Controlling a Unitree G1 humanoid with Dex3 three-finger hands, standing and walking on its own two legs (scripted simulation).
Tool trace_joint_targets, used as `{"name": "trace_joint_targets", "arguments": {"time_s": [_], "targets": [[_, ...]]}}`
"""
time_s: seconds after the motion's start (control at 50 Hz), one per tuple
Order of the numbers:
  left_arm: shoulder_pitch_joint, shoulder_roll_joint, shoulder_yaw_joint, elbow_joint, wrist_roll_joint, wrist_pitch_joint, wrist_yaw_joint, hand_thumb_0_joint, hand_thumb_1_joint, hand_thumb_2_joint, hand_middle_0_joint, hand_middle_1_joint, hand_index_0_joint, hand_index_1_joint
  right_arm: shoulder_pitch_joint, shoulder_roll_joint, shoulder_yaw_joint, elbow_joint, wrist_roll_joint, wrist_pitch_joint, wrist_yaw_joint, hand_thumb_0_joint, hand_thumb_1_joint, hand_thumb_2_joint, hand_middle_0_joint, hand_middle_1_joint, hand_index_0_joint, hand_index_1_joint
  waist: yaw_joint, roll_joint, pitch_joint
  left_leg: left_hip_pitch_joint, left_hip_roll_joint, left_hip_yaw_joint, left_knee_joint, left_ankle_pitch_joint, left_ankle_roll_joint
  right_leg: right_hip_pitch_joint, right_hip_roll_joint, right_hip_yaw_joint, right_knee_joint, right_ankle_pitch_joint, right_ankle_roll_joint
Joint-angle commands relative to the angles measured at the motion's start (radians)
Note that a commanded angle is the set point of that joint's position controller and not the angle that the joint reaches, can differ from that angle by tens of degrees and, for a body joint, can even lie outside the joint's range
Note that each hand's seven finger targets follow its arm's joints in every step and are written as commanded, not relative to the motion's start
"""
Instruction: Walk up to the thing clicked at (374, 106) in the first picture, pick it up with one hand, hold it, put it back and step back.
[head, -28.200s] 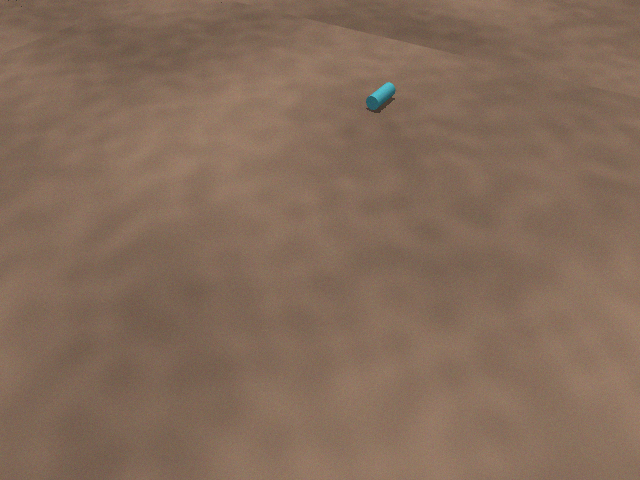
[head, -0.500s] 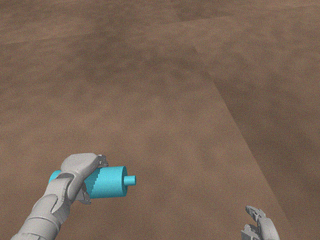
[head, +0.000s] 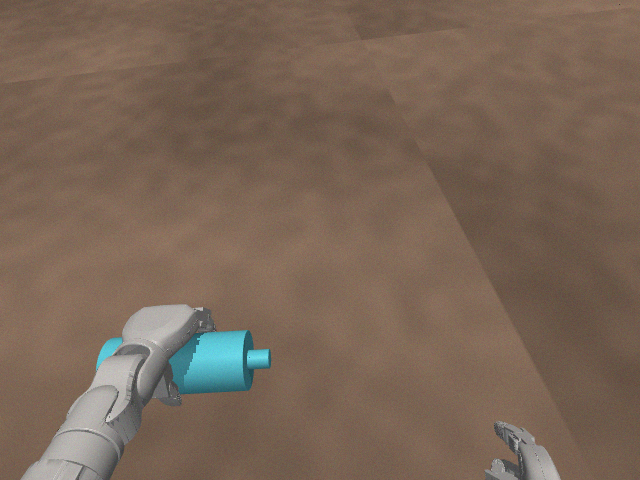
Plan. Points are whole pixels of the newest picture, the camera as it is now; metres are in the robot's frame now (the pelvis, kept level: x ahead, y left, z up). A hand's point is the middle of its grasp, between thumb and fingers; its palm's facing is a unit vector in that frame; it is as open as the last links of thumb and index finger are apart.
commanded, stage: crouch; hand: left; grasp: from above
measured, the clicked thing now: (190, 362) +0.30 +0.21 -0.06
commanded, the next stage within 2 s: lower in 1.96 s
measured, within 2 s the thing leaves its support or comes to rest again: neither
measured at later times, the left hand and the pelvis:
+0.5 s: hand (210, 379) +0.33 +0.22 -0.20, palm faces -0.41 +0.05 -0.91, open 10.9 cm; pelvis -0.04 +0.00 -0.11, yaw +1 degrees
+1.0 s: hand (240, 398) +0.38 +0.22 -0.43, palm faces -0.44 +0.01 -0.90, open 10.9 cm; pelvis -0.07 +0.01 -0.29, yaw +1 degrees
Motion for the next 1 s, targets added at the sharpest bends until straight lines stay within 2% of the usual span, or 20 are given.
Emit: {"name": "trace_joint_targets", "arguments": {"time_s": [0.0,0.08,0.1,0.18,0.24,0.26,0.32,0.4,0.46,0.5,0.64,0.68,0.7,0.74,0.78,0.82,0.86,0.88,0.94,0.98], "targets": [[-0.275,0.184,0.101,-0.121,0.007,-0.009,0.058,0.000,0.673,0.892,-1.100,-0.626,-1.065,-0.665,-0.078,-0.120,-0.046,-0.130,-0.003,-0.034,-0.004,0.000,-0.895,-0.903,0.200,0.300,0.200,0.300,-0.013,-0.077,-0.211,0.051,-0.030,0.008,-0.046,0.252,0.016,0.085,0.040,-0.037,-0.054,0.166,-0.031],[-0.276,0.163,0.096,-0.042,0.030,-0.034,0.118,0.000,0.669,0.864,-1.100,-0.598,-1.065,-0.637,-0.061,-0.121,-0.049,-0.120,-0.010,-0.025,0.002,0.000,-0.895,-0.903,0.200,0.300,0.200,0.300,-0.024,-0.088,-0.190,-0.002,-0.029,0.004,-0.012,0.217,0.012,0.024,0.039,-0.039,-0.022,0.131,-0.033],[-0.304,0.152,0.086,-0.011,0.043,-0.038,0.137,0.000,0.660,0.858,-1.097,-0.593,-1.060,-0.635,-0.050,-0.123,-0.050,-0.116,-0.015,-0.023,0.005,0.000,-0.896,-0.904,0.200,0.300,0.200,0.300,-0.040,-0.107,-0.183,-0.026,-0.032,0.005,0.006,0.203,0.014,0.000,0.036,-0.037,-0.009,0.126,-0.031],[-0.437,0.165,0.096,0.085,0.083,-0.055,0.229,0.000,0.682,0.853,-1.098,-0.609,-1.069,-0.642,-0.013,-0.131,-0.062,-0.083,-0.030,-0.020,0.016,0.000,-0.897,-0.904,0.200,0.300,0.200,0.300,-0.063,-0.077,-0.231,-0.128,-0.035,0.008,0.118,0.155,0.008,-0.112,0.036,-0.036,0.087,0.090,-0.032],[-0.527,0.122,0.073,0.173,0.124,-0.064,0.301,0.000,0.681,0.840,-1.082,-0.627,-1.063,-0.650,0.039,-0.137,-0.077,-0.055,-0.047,-0.030,0.028,0.000,-0.898,-0.903,0.200,0.300,0.200,0.300,-0.092,-0.074,-0.314,-0.269,-0.035,0.011,0.273,0.122,0.010,-0.237,0.033,-0.028,0.224,0.081,-0.033],[-0.564,0.131,0.078,0.201,0.138,-0.068,0.323,0.000,0.676,0.824,-1.091,-0.616,-1.070,-0.641,0.058,-0.141,-0.082,-0.051,-0.052,-0.033,0.032,0.000,-0.901,-0.904,0.200,0.300,0.200,0.300,-0.099,-0.061,-0.345,-0.313,-0.033,0.011,0.323,0.117,0.008,-0.285,0.033,-0.027,0.274,0.076,-0.036],[-0.610,0.123,0.080,0.327,0.175,-0.057,0.385,0.000,0.667,0.817,-1.072,-0.650,-1.060,-0.665,0.085,-0.151,-0.095,-0.057,-0.062,-0.041,0.042,0.000,-0.905,-0.906,0.200,0.300,0.200,0.300,-0.102,-0.037,-0.391,-0.485,-0.033,0.014,0.455,0.050,0.004,-0.422,0.033,-0.028,0.396,0.015,-0.044],[-0.715,0.161,0.108,0.420,0.188,-0.029,0.438,0.000,0.675,0.821,-1.068,-0.662,-1.063,-0.670,0.114,-0.158,-0.104,-0.052,-0.075,-0.056,0.044,0.000,-0.904,-0.905,0.200,0.300,0.200,0.300,-0.108,-0.027,-0.496,-0.682,-0.041,0.006,0.585,-0.054,0.009,-0.547,0.036,-0.035,0.530,-0.072,-0.046],[-0.735,0.182,0.124,0.456,0.187,-0.019,0.445,0.000,0.680,0.867,-1.089,-0.659,-1.071,-0.680,0.139,-0.164,-0.109,-0.050,-0.084,-0.068,0.039,0.000,-0.904,-0.904,0.200,0.300,0.200,0.300,-0.113,-0.020,-0.589,-0.790,-0.039,-0.007,0.683,-0.086,0.014,-0.634,0.036,-0.041,0.636,-0.105,-0.052],[-0.802,0.203,0.136,0.428,0.187,-0.013,0.445,0.000,0.670,0.891,-1.086,-0.663,-1.063,-0.690,0.151,-0.168,-0.113,-0.058,-0.088,-0.075,0.036,0.000,-0.904,-0.904,0.200,0.300,0.200,0.300,-0.123,0.021,-0.660,-0.835,-0.037,-0.019,0.737,-0.115,0.013,-0.702,0.034,-0.046,0.704,-0.129,-0.057],[-0.871,0.230,0.168,0.478,0.174,0.006,0.431,0.000,0.660,0.864,-1.057,-0.680,-1.048,-0.691,0.174,-0.179,-0.113,-0.039,-0.102,-0.098,0.036,0.000,-0.902,-0.904,0.200,0.300,0.200,0.300,-0.161,0.039,-0.716,-1.004,-0.032,-0.059,0.879,-0.205,0.009,-0.929,0.031,-0.068,0.886,-0.217,-0.064],[-0.898,0.202,0.158,0.495,0.170,-0.001,0.420,0.000,0.662,0.863,-1.056,-0.676,-1.048,-0.686,0.179,-0.181,-0.111,-0.029,-0.107,-0.105,0.041,0.000,-0.900,-0.903,0.200,0.300,0.200,0.300,-0.182,0.049,-0.722,-1.043,-0.028,-0.072,0.925,-0.218,0.007,-1.015,0.027,-0.075,0.941,-0.232,-0.067],[-0.932,0.231,0.168,0.474,0.171,-0.007,0.420,0.000,0.676,0.871,-1.059,-0.679,-1.053,-0.688,0.182,-0.180,-0.111,-0.033,-0.108,-0.108,0.042,0.000,-0.899,-0.903,0.200,0.300,0.200,0.300,-0.181,0.059,-0.757,-1.052,-0.032,-0.066,0.951,-0.227,0.010,-1.021,0.028,-0.077,0.960,-0.243,-0.069],[-0.917,0.239,0.175,0.546,0.186,-0.013,0.418,0.000,0.689,0.881,-1.067,-0.690,-1.062,-0.697,0.189,-0.185,-0.101,-0.024,-0.111,-0.112,0.047,0.000,-0.899,-0.903,0.200,0.300,0.200,0.300,-0.203,0.035,-0.715,-1.139,-0.035,-0.074,0.997,-0.251,0.012,-1.090,0.023,-0.080,1.004,-0.264,-0.065],[-0.957,0.228,0.171,0.532,0.184,-0.030,0.414,0.000,0.714,0.876,-1.071,-0.694,-1.072,-0.696,0.193,-0.181,-0.097,-0.023,-0.119,-0.120,0.058,0.000,-0.897,-0.902,0.200,0.300,0.200,0.300,-0.218,0.055,-0.731,-1.161,-0.037,-0.080,1.036,-0.275,0.013,-1.143,0.019,-0.086,1.042,-0.290,-0.067],[-1.009,0.302,0.202,0.507,0.207,-0.044,0.422,0.000,0.730,0.887,-1.067,-0.715,-1.075,-0.710,0.195,-0.196,-0.095,-0.018,-0.123,-0.126,0.065,0.000,-0.895,-0.902,0.200,0.300,0.200,0.300,-0.208,0.089,-0.790,-1.167,-0.038,-0.091,1.068,-0.279,0.008,-1.191,0.016,-0.091,1.090,-0.294,-0.067],[-1.005,0.275,0.192,0.534,0.210,-0.052,0.428,0.000,0.783,0.925,-1.107,-0.734,-1.113,-0.731,0.193,-0.188,-0.087,-0.024,-0.130,-0.131,0.078,0.000,-0.896,-0.902,0.200,0.300,0.200,0.300,-0.230,0.086,-0.783,-1.216,-0.043,-0.079,1.105,-0.301,0.013,-1.211,0.017,-0.093,1.111,-0.313,-0.066],[-0.997,0.281,0.195,0.552,0.217,-0.054,0.433,0.000,0.791,0.931,-1.112,-0.744,-1.118,-0.740,0.192,-0.190,-0.084,-0.015,-0.133,-0.133,0.083,0.000,-0.897,-0.903,0.200,0.300,0.200,0.300,-0.227,0.098,-0.767,-1.232,-0.045,-0.077,1.118,-0.307,0.012,-1.238,0.013,-0.092,1.125,-0.319,-0.067],[-1.043,0.330,0.223,0.508,0.234,-0.058,0.448,0.000,0.772,0.933,-1.103,-0.729,-1.104,-0.729,0.203,-0.202,-0.079,-0.008,-0.142,-0.136,0.096,0.000,-0.896,-0.902,0.200,0.300,0.200,0.300,-0.222,0.175,-0.863,-1.215,-0.048,-0.069,1.178,-0.229,0.006,-1.269,0.009,-0.098,1.191,-0.257,-0.070],[-1.029,0.296,0.211,0.542,0.241,-0.052,0.451,0.000,0.780,0.939,-1.098,-0.745,-1.104,-0.740,0.212,-0.208,-0.079,-0.002,-0.146,-0.137,0.105,0.000,-0.896,-0.902,0.200,0.300,0.200,0.300,-0.242,0.159,-0.861,-1.228,-0.046,-0.074,1.211,-0.202,0.005,-1.301,0.005,-0.104,1.218,-0.234,-0.068]]}}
